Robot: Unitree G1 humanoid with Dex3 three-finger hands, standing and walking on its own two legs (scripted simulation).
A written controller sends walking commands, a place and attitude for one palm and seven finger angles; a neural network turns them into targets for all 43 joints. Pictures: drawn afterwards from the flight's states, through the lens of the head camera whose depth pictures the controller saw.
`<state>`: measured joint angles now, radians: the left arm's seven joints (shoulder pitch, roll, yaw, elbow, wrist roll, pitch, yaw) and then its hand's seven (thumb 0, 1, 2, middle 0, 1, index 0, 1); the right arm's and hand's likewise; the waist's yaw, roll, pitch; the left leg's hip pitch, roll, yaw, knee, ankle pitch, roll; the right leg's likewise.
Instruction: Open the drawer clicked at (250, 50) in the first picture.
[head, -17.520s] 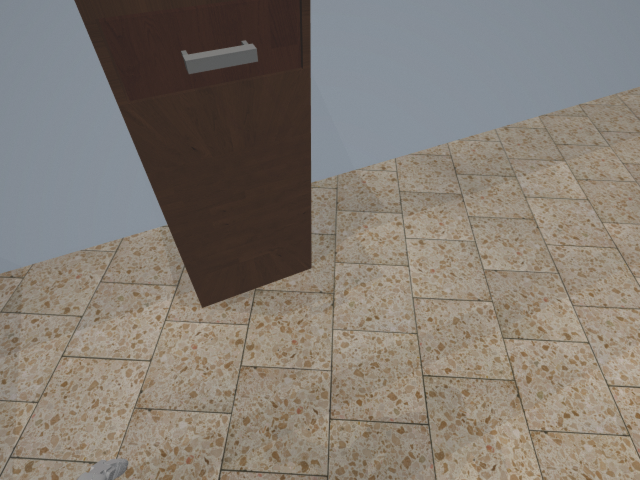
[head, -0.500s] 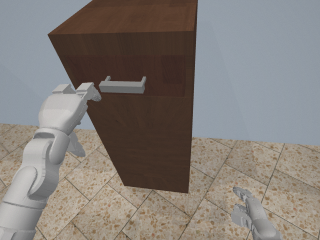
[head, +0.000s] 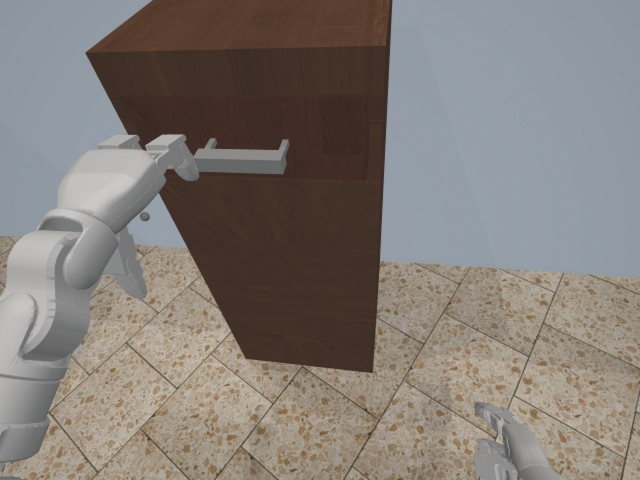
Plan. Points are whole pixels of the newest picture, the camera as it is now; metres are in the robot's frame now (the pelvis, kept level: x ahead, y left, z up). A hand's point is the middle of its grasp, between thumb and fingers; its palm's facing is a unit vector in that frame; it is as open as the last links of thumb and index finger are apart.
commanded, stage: raise the hand with hooked fingers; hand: left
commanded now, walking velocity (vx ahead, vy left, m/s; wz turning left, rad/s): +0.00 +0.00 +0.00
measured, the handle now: (244, 152) +0.55 +0.21 +0.11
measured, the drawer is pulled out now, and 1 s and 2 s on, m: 0.00 0.00 0.00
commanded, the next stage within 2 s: move the hooked fingers above the handle in 0.26 s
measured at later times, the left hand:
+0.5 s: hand (159, 226) +0.31 +0.21 +0.19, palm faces +0.10 -0.02 -1.00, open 13.8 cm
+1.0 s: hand (178, 167) +0.39 +0.22 +0.21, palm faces +0.17 -0.06 -0.98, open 13.8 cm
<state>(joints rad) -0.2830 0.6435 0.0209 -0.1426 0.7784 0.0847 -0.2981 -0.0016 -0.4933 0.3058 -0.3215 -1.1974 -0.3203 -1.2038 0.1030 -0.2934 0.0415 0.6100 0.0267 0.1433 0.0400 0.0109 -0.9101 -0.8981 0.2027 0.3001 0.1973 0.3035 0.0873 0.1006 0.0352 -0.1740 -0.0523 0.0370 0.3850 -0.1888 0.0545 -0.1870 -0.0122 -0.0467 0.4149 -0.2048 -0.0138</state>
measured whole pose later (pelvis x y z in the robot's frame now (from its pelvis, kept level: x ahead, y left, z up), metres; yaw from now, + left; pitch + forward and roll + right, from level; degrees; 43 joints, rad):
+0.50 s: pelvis -0.01 -0.02 +0.00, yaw +1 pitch -3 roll +1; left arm -0.32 0.64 -0.03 -0.06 0.78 0.02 -0.24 0.00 -0.49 0.31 -0.33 -1.20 -0.33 -1.20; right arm 0.06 -0.27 0.06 0.62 0.03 0.11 0.00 0.01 -0.91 -0.90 0.20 0.30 0.20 0.30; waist 0.09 0.10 0.03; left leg -0.18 -0.04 0.02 0.41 -0.19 0.03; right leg -0.19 0.00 -0.07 0.44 -0.21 -0.04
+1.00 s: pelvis +0.01 -0.02 +0.00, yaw +0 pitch +1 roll +1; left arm -0.51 0.62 0.02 0.19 0.81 0.00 -0.14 0.00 -0.49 0.31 -0.33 -1.20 -0.33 -1.20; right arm 0.14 -0.29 0.02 0.65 0.03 0.14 0.00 0.01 -0.91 -0.90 0.20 0.30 0.20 0.30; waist 0.05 0.09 0.01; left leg -0.23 -0.03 0.03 0.41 -0.21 0.03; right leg -0.24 0.01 -0.05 0.45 -0.23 -0.04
